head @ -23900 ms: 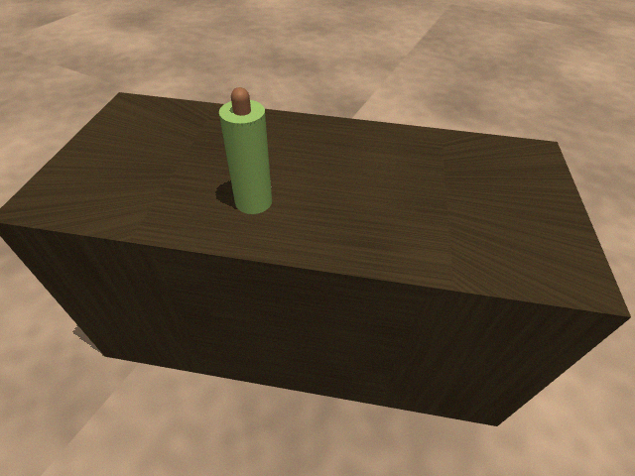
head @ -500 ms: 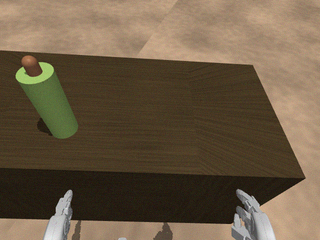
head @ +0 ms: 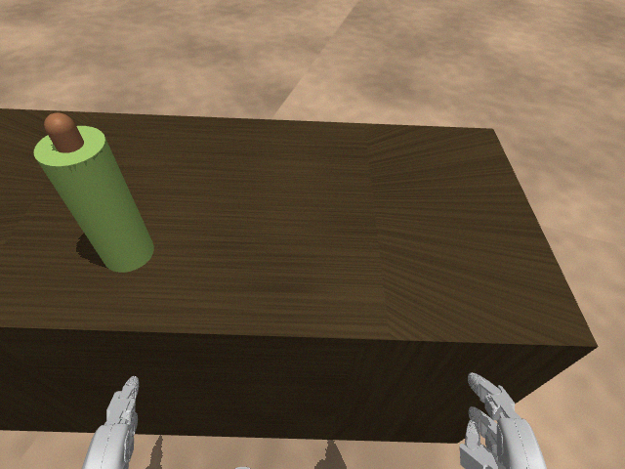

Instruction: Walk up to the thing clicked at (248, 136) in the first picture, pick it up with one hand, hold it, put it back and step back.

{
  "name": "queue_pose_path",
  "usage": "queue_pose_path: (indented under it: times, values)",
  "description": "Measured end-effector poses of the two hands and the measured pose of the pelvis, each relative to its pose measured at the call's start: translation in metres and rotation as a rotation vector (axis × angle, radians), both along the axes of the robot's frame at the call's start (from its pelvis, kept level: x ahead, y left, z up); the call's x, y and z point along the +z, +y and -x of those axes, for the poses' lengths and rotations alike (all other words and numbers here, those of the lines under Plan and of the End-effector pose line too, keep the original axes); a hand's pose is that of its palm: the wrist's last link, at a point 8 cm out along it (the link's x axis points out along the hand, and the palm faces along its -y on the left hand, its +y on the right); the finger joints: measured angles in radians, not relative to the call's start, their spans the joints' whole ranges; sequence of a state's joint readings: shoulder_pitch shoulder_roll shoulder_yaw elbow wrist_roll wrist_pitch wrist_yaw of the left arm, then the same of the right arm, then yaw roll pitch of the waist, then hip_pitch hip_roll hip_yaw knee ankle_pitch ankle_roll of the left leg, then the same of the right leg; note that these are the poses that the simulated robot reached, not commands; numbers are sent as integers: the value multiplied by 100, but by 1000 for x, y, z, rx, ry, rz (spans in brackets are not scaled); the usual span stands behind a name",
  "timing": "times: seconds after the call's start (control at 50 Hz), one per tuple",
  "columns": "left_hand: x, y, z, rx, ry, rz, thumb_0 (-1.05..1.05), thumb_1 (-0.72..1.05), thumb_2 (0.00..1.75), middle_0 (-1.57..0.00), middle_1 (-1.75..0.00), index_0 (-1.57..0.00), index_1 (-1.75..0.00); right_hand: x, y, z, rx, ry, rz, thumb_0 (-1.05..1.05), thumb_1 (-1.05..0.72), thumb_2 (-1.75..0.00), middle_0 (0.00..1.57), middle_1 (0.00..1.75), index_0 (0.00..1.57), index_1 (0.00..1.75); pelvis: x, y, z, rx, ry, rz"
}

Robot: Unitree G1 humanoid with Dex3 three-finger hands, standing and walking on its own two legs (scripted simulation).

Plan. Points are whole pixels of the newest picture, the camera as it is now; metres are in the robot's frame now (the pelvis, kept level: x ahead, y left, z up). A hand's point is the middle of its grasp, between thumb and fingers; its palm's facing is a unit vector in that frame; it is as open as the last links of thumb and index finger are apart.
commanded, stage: home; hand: left
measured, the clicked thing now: (98, 196) +0.48 +0.31 +0.07
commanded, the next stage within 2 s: stand in 1.74 s
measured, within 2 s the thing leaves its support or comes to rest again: neither
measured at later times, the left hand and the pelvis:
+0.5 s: hand (165, 453) +0.17 +0.18 -0.05, palm faces +0.10 -0.97 -0.23, open 17.3 cm; pelvis +0.00 +0.00 +0.00, yaw +0 degrees
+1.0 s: hand (159, 459) +0.17 +0.18 -0.05, palm faces +0.10 -0.97 -0.23, open 17.4 cm; pelvis +0.00 +0.01 +0.00, yaw +0 degrees
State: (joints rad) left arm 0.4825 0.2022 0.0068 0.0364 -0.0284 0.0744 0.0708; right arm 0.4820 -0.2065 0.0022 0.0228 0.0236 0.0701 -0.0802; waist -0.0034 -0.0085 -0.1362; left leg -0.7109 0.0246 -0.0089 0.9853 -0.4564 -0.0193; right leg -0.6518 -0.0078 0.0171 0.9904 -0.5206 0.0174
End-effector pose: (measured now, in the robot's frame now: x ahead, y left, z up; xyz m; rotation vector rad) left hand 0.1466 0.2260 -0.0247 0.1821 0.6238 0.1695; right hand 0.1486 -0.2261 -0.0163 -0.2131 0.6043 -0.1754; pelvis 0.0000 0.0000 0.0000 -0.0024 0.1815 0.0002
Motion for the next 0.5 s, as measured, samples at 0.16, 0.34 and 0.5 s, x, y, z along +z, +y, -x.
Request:
queue_pose_path:
  times: [0.16,0.34,0.5]
  values:
    - [1,-1,0,-3,-4,-8,-1,-49,9,-6,-7,-6,-6,-2,3,-2,0,-11,-16,1,-90,-91,21,30,20,30,-1,0,1,-1,2,-1]
    - [0,-1,-2,2,-2,-10,-1,-49,9,-6,-6,-6,-6,0,0,-3,-6,-7,-3,1,-90,-91,21,30,20,30,-1,0,-2,-2,6,-3]
    - [1,-2,-6,-3,-8,-7,-1,-50,8,-6,-6,-6,-5,0,2,-5,-7,-8,-6,1,-90,-90,21,30,20,30,-1,0,-4,-3,8,-1]
